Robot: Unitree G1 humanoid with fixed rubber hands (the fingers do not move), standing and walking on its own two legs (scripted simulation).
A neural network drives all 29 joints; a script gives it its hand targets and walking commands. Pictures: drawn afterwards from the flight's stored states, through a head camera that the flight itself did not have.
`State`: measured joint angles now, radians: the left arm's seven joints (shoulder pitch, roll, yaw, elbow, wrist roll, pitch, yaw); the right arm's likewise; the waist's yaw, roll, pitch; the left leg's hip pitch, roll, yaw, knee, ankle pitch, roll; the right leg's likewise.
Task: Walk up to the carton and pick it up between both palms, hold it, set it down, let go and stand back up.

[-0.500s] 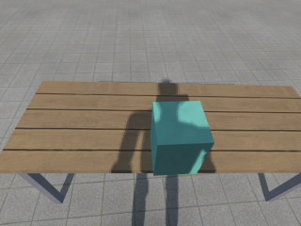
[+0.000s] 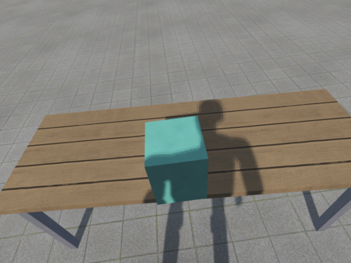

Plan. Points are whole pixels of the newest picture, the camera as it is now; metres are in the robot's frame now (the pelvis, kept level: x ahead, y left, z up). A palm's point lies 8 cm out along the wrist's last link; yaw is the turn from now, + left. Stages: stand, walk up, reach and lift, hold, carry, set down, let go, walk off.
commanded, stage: walk up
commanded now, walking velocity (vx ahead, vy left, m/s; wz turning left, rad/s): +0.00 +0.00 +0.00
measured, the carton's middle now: (176, 161) +0.46 +0.00 -0.09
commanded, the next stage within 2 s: stand in 0.98 s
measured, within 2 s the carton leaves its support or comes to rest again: neither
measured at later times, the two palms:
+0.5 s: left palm out of the picture +0.00 +0.22 -0.14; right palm out of the picture -0.01 -0.21 -0.14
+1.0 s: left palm out of the picture +0.00 +0.20 -0.15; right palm out of the picture -0.02 -0.22 -0.15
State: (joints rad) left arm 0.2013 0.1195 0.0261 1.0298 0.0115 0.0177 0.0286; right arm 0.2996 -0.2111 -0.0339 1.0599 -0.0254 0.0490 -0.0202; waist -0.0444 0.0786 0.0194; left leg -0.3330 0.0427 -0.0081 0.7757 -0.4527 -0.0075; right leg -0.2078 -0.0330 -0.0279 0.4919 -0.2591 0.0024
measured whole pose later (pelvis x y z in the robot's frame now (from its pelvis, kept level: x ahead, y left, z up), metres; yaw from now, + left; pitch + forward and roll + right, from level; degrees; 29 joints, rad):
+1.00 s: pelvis +0.01 -0.01 +0.00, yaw +1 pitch -2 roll +0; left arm 0.27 0.12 0.02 1.14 0.01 -0.01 0.04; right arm 0.30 -0.11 -0.01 1.18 -0.01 -0.01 -0.05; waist 0.01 0.00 0.05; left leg -0.09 0.01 0.02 0.42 -0.30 0.00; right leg -0.15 0.00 -0.05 0.44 -0.25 -0.01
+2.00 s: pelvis +0.02 -0.02 -0.01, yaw +1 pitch +3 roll +0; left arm 0.01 0.13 0.00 0.61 0.03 0.39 0.07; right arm 0.02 -0.09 -0.11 0.82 -0.06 0.04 0.00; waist 0.01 -0.01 0.05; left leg -0.21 0.02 0.03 0.51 -0.35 -0.01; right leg -0.27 0.00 -0.06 0.53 -0.31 -0.02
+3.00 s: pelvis -0.02 +0.01 +0.00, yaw +0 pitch +2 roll +0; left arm 0.16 0.12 -0.17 0.49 -0.10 -0.08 0.18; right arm 0.15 -0.19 -0.10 0.61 0.09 -0.18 0.12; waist 0.00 0.02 -0.06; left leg -0.24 0.00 0.06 0.49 -0.28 0.03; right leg -0.30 -0.04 -0.04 0.49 -0.22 0.01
